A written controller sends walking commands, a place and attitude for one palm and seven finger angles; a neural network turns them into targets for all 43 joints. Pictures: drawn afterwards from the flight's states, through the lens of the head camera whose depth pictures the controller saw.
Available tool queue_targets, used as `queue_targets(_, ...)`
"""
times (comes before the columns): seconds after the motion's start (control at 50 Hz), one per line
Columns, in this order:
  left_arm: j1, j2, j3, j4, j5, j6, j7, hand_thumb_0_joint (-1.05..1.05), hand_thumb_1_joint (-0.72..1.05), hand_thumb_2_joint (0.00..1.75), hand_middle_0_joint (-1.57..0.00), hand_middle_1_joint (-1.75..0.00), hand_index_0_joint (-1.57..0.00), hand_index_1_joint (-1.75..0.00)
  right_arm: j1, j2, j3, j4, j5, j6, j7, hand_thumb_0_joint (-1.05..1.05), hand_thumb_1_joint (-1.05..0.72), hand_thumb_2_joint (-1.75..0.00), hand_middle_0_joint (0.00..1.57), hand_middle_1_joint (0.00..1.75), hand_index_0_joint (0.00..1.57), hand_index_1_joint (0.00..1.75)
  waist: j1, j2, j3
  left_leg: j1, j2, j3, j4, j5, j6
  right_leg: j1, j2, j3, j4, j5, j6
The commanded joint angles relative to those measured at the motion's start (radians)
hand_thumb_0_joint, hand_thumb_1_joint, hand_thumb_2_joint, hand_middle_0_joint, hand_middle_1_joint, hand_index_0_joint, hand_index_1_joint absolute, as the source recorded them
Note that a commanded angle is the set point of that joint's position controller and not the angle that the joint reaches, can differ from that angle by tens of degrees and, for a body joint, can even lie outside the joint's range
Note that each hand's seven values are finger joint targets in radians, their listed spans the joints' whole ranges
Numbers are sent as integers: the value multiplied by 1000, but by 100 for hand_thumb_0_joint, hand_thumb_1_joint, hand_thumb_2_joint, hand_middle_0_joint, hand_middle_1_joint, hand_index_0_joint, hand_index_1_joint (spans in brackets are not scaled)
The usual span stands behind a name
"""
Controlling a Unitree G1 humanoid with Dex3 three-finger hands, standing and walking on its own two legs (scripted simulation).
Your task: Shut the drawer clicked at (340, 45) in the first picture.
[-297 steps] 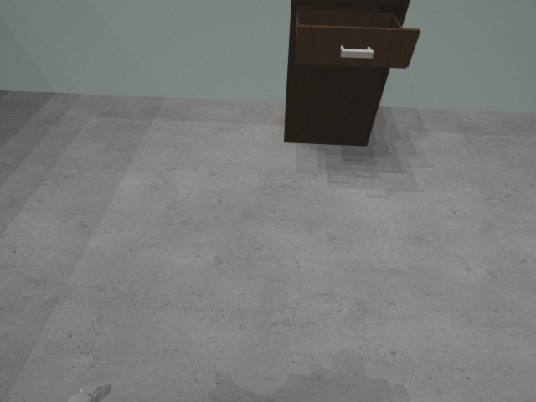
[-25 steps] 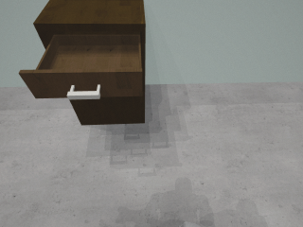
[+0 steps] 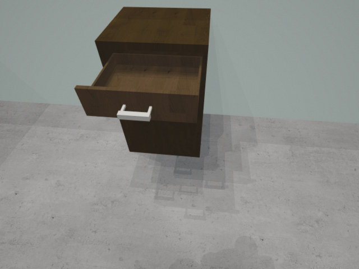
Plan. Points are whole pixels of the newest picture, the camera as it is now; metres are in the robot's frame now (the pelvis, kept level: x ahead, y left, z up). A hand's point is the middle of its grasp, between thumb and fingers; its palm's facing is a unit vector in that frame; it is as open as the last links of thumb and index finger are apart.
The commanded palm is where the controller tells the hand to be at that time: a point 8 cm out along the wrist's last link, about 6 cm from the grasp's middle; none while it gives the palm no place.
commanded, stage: take the last steps up to it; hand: left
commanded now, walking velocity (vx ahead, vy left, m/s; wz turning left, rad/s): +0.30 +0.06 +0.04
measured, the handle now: (135, 112) +0.65 +0.23 -0.07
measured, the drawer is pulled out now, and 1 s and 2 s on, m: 0.30 0.30 0.30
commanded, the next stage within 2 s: come to a stop and stand still in 1.00 s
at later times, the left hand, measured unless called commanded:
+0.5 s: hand (98, 255) +0.18 +0.25 -0.18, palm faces +0.03 -0.98 -0.17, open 7.4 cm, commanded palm none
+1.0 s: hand (122, 216) +0.29 +0.21 -0.18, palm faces +0.05 -0.98 -0.21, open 7.3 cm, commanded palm none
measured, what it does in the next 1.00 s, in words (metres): walks ahead: left foot, then right foot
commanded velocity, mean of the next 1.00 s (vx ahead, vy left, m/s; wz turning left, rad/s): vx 0.26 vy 0.00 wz -0.01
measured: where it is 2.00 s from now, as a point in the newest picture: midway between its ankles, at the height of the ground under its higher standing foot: (185, 255)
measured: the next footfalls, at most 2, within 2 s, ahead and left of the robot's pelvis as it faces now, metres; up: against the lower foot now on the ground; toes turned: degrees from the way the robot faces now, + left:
left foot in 0.14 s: +0.05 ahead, +0.16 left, +0.00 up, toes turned +7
right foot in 0.66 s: +0.34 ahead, -0.06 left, +0.00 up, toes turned -9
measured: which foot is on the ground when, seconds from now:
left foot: up 0.00-0.12, down 0.14-0.66, up 0.68-1.00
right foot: down 0.00-0.14, up 0.16-0.64, down 0.66-1.00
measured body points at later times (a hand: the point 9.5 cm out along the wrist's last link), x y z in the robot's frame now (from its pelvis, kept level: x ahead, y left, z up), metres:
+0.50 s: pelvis +0.12 +0.07 -0.01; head +0.13 +0.08 +0.44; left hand +0.18 +0.30 -0.17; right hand +0.04 -0.14 -0.16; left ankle +0.01 +0.16 -0.75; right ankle +0.22 -0.06 -0.69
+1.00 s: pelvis +0.29 +0.03 -0.01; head +0.30 +0.02 +0.44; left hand +0.29 +0.26 -0.16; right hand +0.35 -0.21 -0.16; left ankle +0.36 +0.18 -0.71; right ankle +0.30 -0.06 -0.75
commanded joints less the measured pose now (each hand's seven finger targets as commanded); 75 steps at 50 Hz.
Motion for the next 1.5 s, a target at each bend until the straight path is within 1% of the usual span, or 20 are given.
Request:
queue_targets(0.0, 73, 207, 46, 5, 3, -19, 0, 0, 90, 90, -20, -30, -20, -30, -95, -12, 7, -107, 8, -53, 1, 0, -90, -90, 20, 30, 20, 30, 29, -192, 35, -38, -14, 48, -173, -36, 20, 29, -244, 251, -228, -255, -120)
queue_targets(0.08, 24, 185, 40, 24, -11, -5, -7, 0, 90, 90, -20, -30, -20, -30, 72, -24, 11, -43, 11, -78, -15, 0, -90, -90, 20, 30, 20, 30, -56, -103, 12, 332, -53, 110, -457, 73, 28, -193, -145, 131, -86, -320, -55)
queue_targets(0.1, 14, 141, 29, 20, -15, -1, -11, 0, 90, 90, -20, -30, -20, -30, 159, -82, -1, -18, 11, -87, -28, 0, -90, -90, 20, 30, 20, 30, -99, 70, -20, 466, 40, -17, -519, -12, 53, -306, -87, 75, 88, -304, -17)
queue_targets(0.12, 1, 73, 15, -9, -18, 2, -18, 0, 90, 90, -20, -30, -20, -30, 237, -172, -24, -2, 3, -91, -36, 0, -90, -90, 20, 30, 20, 30, -129, 334, -17, 507, 267, -342, -661, -201, 134, -477, 22, -34, 366, -335, 29)
queue_targets(0.14, -77, 84, 13, -47, -6, 1, -15, 0, 90, 90, -20, -30, -20, -30, 285, -209, -26, 1, 5, -86, -43, 0, -90, -90, 20, 30, 20, 30, -147, 266, 58, 434, 350, -441, -732, -250, 195, -552, 22, 44, 522, -359, 15)
queue_targets(0.28, -18, 63, 19, 29, -7, 8, -34, 0, 90, 90, -20, -30, -20, -30, 148, -43, 27, 0, 17, -133, -61, 0, -90, -90, 20, 30, 20, 30, -32, 86, 136, 285, 180, -97, -721, 306, 177, -501, -35, 110, 728, -8, 31)
queue_targets(0.52, -279, 38, 14, -77, -19, 0, -34, 0, 90, 90, -20, -30, -20, -30, 283, -36, 25, 91, 2, -140, -76, 0, -90, -90, 20, 30, 20, 30, -78, 108, 158, 428, 221, -22, -614, 696, 193, -471, -1, 62, 338, -15, -12)
queue_targets(0.6, 51, 99, 36, 25, -9, -28, -23, 0, 90, 90, -20, -30, -20, -30, 241, -69, 15, 90, 16, -136, -70, 0, -90, -90, 20, 30, 20, 30, 69, 48, -32, 298, 147, 56, -213, 874, 123, 57, 91, 15, 152, 95, -60)
queue_targets(0.62, 182, 182, 60, 61, -1, -43, -14, 0, 90, 90, -20, -30, -20, -30, 259, -35, 18, 76, 27, -137, -58, 0, -90, -90, 20, 30, 20, 30, 113, -95, -148, 77, 62, 92, 61, 552, 82, 318, -100, 245, 126, 171, -129)
queue_targets(0.64, 238, 275, 78, 68, -15, -43, -6, 0, 90, 90, -20, -30, -20, -30, 304, 14, 25, 47, 34, -135, -56, 0, -90, -90, 20, 30, 20, 30, 83, -255, -250, -108, -83, 77, 404, -177, 43, 421, -370, 671, -19, 352, -254)
queue_targets(0.66, 180, 264, 75, 58, -31, -35, -2, 0, 90, 90, -20, -30, -20, -30, 234, -2, 19, 38, 34, -128, -60, 0, -90, -90, 20, 30, 20, 30, 78, -123, -182, -155, -37, -45, 508, -194, 67, 329, -369, 649, -76, 272, -287)
queue_targets(0.7, 16, 185, 53, 20, -28, -34, 2, 0, 90, 90, -20, -30, -20, -30, 143, 27, 18, 23, 23, -119, -51, 0, -90, -90, 20, 30, 20, 30, 27, -39, -2, -192, 42, -56, 509, -50, 66, 48, -312, 531, -142, 13, -236)
queue_targets(0.8, -77, 82, 14, 17, -15, -46, 5, 0, 90, 90, -20, -30, -20, -30, 204, 75, 25, 38, 4, -70, -41, 0, -90, -90, 20, 30, 20, 30, -84, -110, 63, -47, 69, -9, 235, 61, 24, -233, -174, 206, -213, 63, -143)
queue_targets(1.0, 29, 132, 26, 69, -11, -42, -3, 0, 90, 90, -20, -30, -20, -30, -44, 37, 25, -38, 11, -95, -26, 0, -90, -90, 20, 30, 20, 30, -9, -110, 32, -14, 23, 40, -205, 105, 7, -25, -181, 229, -158, 130, -153)
queue_targets(1.06, 19, 115, 24, 79, -18, -27, 0, 0, 90, 90, -20, -30, -20, -30, 14, 25, 28, -10, 11, -108, -33, 0, -90, -90, 20, 30, 20, 30, -43, -72, 27, 188, -6, 64, -389, 197, 12, -99, -133, 182, -63, 62, -106)
queue_targets(1.08, 32, 85, 15, 80, -20, -22, 0, 0, 90, 90, -20, -30, -20, -30, 66, -7, 26, 9, 10, -118, -39, 0, -90, -90, 20, 30, 20, 30, -55, 19, -1, 296, 34, 13, -452, 271, 23, -141, -81, 148, 46, 42, -73)
queue_targets(1.12, 66, 12, -9, 80, -29, -15, 5, 0, 90, 90, -20, -30, -20, -30, 120, -96, 19, 20, 7, -112, -58, 0, -90, -90, 20, 30, 20, 30, -55, 252, -52, 373, 317, -255, -548, 633, 171, -243, 47, 42, 310, -291, 17)
queue_targets(1.22, 65, 36, -8, 123, -24, 27, 20, 0, 90, 90, -20, -30, -20, -30, -12, -46, 38, 19, 14, -89, -93, 0, -90, -90, 20, 30, 20, 30, -26, 144, -19, 299, 256, -120, -515, 1018, 191, -173, 8, 141, 385, -258, 36)
queue_targets(1.36, 17, 52, 22, 61, -14, 70, 16, 0, 90, 90, -20, -30, -20, -30, -51, -90, 2, -6, 12, -60, -94, 0, -90, -90, 20, 30, 20, 30, -29, 132, -39, 247, 260, -78, -526, 787, 212, -224, 31, 151, 528, -244, 39)
queue_targets(1.48, 43, 52, 15, 56, -15, 50, 18, 0, 90, 90, -20, -30, -20, -30, -84, -83, -5, -10, 11, -48, -71, 0, -90, -90, 20, 30, 20, 30, -1, 157, -50, 145, 187, -55, -477, 381, 141, -36, 42, 104, 148, -47, 28)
